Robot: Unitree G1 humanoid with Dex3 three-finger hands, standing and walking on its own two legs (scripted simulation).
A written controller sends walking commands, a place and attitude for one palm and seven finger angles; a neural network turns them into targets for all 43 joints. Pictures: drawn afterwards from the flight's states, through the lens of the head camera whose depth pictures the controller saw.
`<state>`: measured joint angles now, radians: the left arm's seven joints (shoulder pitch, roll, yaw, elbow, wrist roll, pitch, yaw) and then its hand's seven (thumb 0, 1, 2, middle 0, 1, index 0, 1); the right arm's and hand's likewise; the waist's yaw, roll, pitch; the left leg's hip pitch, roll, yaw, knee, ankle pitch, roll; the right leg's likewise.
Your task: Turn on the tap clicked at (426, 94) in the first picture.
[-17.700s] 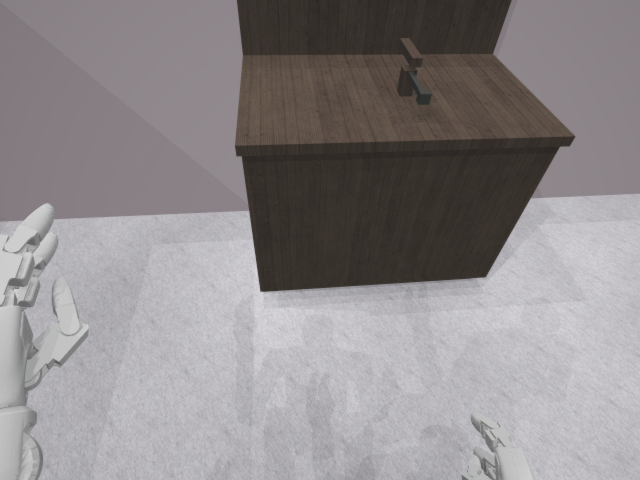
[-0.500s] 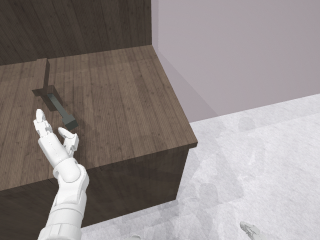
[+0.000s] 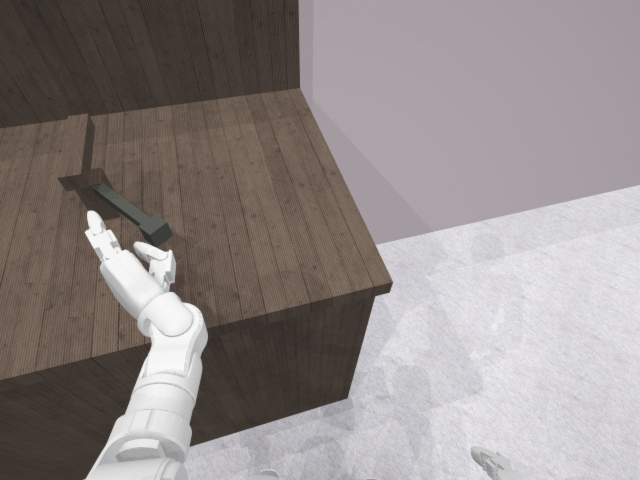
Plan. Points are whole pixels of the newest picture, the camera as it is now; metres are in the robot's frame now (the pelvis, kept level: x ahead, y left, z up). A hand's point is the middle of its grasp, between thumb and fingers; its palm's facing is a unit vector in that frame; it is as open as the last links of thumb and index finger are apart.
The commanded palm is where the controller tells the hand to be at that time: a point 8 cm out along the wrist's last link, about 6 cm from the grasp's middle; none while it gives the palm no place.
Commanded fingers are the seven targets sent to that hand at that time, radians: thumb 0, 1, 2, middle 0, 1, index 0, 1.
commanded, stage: push the lever round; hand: left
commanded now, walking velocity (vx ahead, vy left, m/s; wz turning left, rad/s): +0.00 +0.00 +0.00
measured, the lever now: (156, 230) +0.42 +0.23 +0.06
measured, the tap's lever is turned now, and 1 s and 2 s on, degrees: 36 61 78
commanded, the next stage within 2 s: lift the hand up off the lever in 1.30 s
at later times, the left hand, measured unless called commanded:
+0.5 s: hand (193, 237) +0.42 +0.19 +0.05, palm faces +0.78 -0.62 -0.08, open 7.6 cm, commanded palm +0.38 +0.19 +0.05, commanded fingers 0.00 0.90 0.90 -0.15 -0.15 -0.15 -0.15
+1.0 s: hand (207, 223) +0.45 +0.17 +0.04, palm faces +0.82 -0.57 -0.11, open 7.9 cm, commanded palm +0.40 +0.19 +0.05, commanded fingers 0.00 0.90 0.90 -0.15 -0.15 -0.15 -0.15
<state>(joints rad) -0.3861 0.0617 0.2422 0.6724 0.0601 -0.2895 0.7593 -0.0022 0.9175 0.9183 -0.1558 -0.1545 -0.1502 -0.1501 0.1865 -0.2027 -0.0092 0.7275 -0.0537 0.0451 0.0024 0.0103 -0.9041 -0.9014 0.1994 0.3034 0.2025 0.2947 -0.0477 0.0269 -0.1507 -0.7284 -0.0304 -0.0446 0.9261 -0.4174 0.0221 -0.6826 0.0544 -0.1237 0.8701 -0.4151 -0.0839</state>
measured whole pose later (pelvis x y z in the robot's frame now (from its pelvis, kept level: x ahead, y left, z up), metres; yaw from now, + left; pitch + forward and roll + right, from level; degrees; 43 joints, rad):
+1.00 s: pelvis +0.00 -0.02 -0.01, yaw +0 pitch +18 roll -1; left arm -0.72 0.06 0.42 0.98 0.16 -0.27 0.95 0.02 0.91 0.91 -0.16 -0.15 -0.12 -0.15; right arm 0.26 -0.20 -0.03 0.77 -0.13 0.03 0.07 0.01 -0.91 -0.90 0.20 0.30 0.20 0.29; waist -0.12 0.04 -0.18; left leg -0.84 -0.02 -0.06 0.96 -0.42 0.00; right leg -0.80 0.06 -0.14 0.91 -0.43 -0.11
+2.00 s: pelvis +0.02 -0.01 +0.00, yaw +0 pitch +17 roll -1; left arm -0.80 0.10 0.45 1.03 0.16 -0.21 0.93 0.01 0.90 0.90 -0.16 -0.15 -0.14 -0.15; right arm 0.30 -0.21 -0.03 0.77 -0.12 0.02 0.09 0.01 -0.91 -0.90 0.20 0.30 0.20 0.29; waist -0.13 0.04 -0.19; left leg -0.78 -0.02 -0.05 0.89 -0.41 0.00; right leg -0.74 0.07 -0.12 0.84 -0.41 -0.10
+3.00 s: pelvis +0.01 -0.01 +0.02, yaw +0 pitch +12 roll -1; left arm -0.70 0.02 0.36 0.82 0.12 -0.07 0.92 0.02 0.90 0.90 -0.16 -0.15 -0.15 -0.15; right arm 0.27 -0.21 -0.03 0.78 -0.10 0.03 0.06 0.01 -0.91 -0.90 0.20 0.30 0.20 0.29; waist -0.09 0.04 -0.16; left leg -0.63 -0.03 -0.05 0.79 -0.37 0.01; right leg -0.59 0.06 -0.12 0.75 -0.37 -0.09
